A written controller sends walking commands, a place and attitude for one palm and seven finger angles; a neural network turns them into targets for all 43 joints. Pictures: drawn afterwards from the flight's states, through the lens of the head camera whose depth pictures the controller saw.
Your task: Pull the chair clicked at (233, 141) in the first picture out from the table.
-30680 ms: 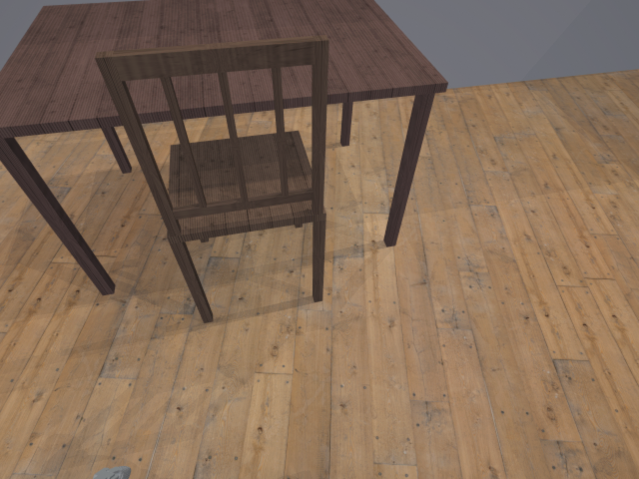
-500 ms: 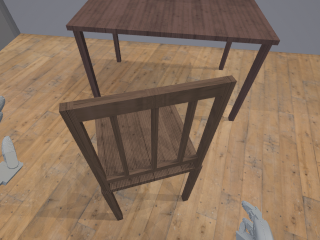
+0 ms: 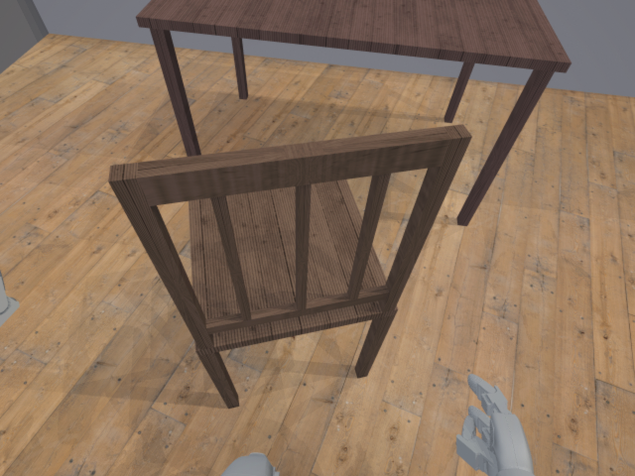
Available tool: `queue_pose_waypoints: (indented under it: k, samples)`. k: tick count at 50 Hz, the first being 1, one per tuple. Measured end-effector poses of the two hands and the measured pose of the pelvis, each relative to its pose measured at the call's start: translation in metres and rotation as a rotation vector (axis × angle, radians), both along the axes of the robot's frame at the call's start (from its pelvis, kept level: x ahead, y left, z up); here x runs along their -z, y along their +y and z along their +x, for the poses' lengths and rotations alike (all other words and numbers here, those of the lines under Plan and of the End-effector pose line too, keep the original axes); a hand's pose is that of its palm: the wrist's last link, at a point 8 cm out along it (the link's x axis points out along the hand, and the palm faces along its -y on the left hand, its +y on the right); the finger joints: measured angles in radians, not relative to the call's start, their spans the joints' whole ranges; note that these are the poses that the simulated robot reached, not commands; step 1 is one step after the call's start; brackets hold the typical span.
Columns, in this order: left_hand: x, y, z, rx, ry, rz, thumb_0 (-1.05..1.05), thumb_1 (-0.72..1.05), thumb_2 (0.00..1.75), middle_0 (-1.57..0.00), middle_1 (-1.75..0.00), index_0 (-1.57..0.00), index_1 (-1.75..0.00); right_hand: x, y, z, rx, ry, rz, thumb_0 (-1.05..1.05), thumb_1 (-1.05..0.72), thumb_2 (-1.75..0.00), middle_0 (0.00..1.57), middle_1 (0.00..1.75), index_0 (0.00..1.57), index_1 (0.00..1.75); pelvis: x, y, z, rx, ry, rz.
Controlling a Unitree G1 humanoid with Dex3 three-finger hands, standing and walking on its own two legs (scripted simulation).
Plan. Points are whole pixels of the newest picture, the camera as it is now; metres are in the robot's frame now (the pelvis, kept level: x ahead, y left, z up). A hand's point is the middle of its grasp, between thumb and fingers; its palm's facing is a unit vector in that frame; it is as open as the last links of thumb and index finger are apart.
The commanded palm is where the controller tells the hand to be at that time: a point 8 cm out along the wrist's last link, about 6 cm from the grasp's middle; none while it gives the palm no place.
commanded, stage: step back with the hand held close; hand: left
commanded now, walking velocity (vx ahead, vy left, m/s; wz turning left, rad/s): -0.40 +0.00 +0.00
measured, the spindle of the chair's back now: (301, 255) +0.43 +0.07 -0.03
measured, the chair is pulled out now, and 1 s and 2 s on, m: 0.57 0.57 0.57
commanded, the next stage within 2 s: stop stepping back and stand still in 0.28 s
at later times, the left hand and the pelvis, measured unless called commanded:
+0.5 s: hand out of the picture +0.10 +0.22 +0.19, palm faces +0.35 -0.75 -0.56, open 7.5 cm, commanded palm +0.05 +0.27 +0.19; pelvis -0.09 -0.03 +0.01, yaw -1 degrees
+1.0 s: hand out of the picture +0.04 +0.23 +0.18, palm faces +0.44 -0.76 -0.48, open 7.5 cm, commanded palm -0.01 +0.26 +0.19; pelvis -0.15 -0.04 +0.01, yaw -1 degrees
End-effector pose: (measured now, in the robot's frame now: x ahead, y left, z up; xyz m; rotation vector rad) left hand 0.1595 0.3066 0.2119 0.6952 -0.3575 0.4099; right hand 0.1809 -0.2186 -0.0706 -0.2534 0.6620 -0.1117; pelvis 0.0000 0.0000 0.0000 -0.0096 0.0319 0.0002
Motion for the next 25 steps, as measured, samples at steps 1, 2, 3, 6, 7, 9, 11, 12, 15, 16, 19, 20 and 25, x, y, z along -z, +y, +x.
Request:
queue_pose_waypoints:
  k: [1, 2, 3, 6, 7, 9, 11, 12, 15, 16, 19, 20, 25]
  samples:
    - [0.001, -0.005, 0.001, 0.009, 0.001, -0.015, 0.02, 0.88, 0.90, -0.22, -0.30, -0.21, -0.30, 0.001, -0.002, -0.002, -0.012, 0.009, 0.002, 0.01, -0.91, -0.90, 0.20, 0.30, 0.20, 0.30, -0.001, -0.003, -0.003, -0.004, -0.005, -0.011]
    - [0.001, -0.012, 0.001, 0.021, 0.004, -0.028, 0.02, 0.88, 0.90, -0.22, -0.30, -0.21, -0.30, 0.003, -0.004, -0.005, -0.020, 0.018, 0.004, 0.01, -0.91, -0.90, 0.20, 0.30, 0.20, 0.30, -0.003, -0.006, -0.007, -0.006, -0.008, -0.019]
    - [0.002, -0.018, 0.001, 0.039, 0.007, -0.042, 0.02, 0.88, 0.90, -0.21, -0.30, -0.21, -0.30, 0.003, -0.007, -0.009, -0.021, 0.027, 0.006, 0.01, -0.91, -0.90, 0.20, 0.30, 0.20, 0.30, -0.004, -0.008, -0.010, -0.007, -0.009, -0.021]
    - [0.003, -0.034, 0.000, 0.094, 0.033, -0.082, 0.02, 0.88, 0.90, -0.22, -0.30, -0.21, -0.30, -0.001, -0.018, -0.022, 0.016, 0.058, 0.005, 0.01, -0.91, -0.90, 0.20, 0.30, 0.20, 0.30, -0.011, -0.010, -0.016, -0.006, -0.004, 0.005]
    - [0.002, -0.036, -0.001, 0.106, 0.047, -0.086, 0.02, 0.88, 0.90, -0.22, -0.30, -0.21, -0.30, -0.005, -0.022, -0.027, 0.034, 0.066, -0.001, 0.01, -0.91, -0.90, 0.20, 0.30, 0.20, 0.30, -0.014, -0.010, -0.018, -0.006, 0.003, 0.018]
    - [0.001, -0.035, -0.004, 0.114, 0.078, -0.074, 0.02, 0.88, 0.90, -0.22, -0.30, -0.21, -0.30, -0.014, -0.029, -0.037, 0.070, 0.076, -0.017, 0.01, -0.91, -0.90, 0.20, 0.30, 0.20, 0.30, -0.019, -0.010, -0.023, -0.003, 0.020, 0.042]
    - [0.002, -0.029, -0.008, 0.109, 0.107, -0.053, 0.02, 0.88, 0.90, -0.22, -0.30, -0.22, -0.30, -0.021, -0.034, -0.045, 0.096, 0.076, -0.038, 0.01, -0.91, -0.90, 0.20, 0.30, 0.20, 0.30, -0.022, -0.009, -0.030, -0.002, 0.034, 0.052]
    - [0.003, -0.025, -0.011, 0.107, 0.121, -0.041, 0.01, 0.88, 0.90, -0.22, -0.30, -0.22, -0.30, -0.023, -0.037, -0.049, 0.104, 0.070, -0.049, 0.01, -0.91, -0.90, 0.20, 0.30, 0.20, 0.30, -0.021, -0.007, -0.034, -0.004, 0.038, 0.051]
    - [0.010, -0.018, -0.025, 0.122, 0.138, 0.005, 0.02, 0.88, 0.90, -0.22, -0.30, -0.22, -0.30, -0.020, -0.042, -0.060, 0.124, 0.043, -0.076, 0.01, -0.91, -0.90, 0.20, 0.30, 0.20, 0.30, -0.010, -0.002, -0.050, -0.026, 0.035, 0.033]
    - [0.011, -0.018, -0.031, 0.126, 0.140, 0.005, 0.02, 0.88, 0.90, -0.22, -0.30, -0.22, -0.30, -0.019, -0.041, -0.066, 0.129, 0.047, -0.067, 0.01, -0.91, -0.90, 0.20, 0.30, 0.20, 0.30, -0.009, -0.004, -0.055, -0.015, 0.024, 0.049]
    - [0.015, -0.020, -0.051, 0.114, 0.158, -0.025, 0.02, 0.88, 0.90, -0.22, -0.30, -0.21, -0.30, -0.018, -0.037, -0.083, 0.123, 0.044, -0.041, 0.01, -0.91, -0.90, 0.20, 0.30, 0.20, 0.30, -0.011, -0.009, -0.068, 0.011, 0.007, 0.046]
    - [0.014, -0.023, -0.057, 0.107, 0.157, -0.034, 0.02, 0.88, 0.90, -0.22, -0.30, -0.22, -0.30, -0.017, -0.034, -0.089, 0.113, 0.044, -0.032, 0.01, -0.91, -0.90, 0.20, 0.30, 0.20, 0.30, -0.012, -0.011, -0.072, 0.010, 0.002, 0.038]
    - [0.000, -0.045, -0.093, 0.094, 0.095, -0.031, 0.02, 0.88, 0.90, -0.22, -0.30, -0.21, -0.30, -0.004, -0.030, -0.120, 0.062, 0.042, 0.044, 0.01, -0.91, -0.90, 0.20, 0.30, 0.20, 0.30, -0.008, -0.027, -0.093, 0.018, -0.029, 0.017]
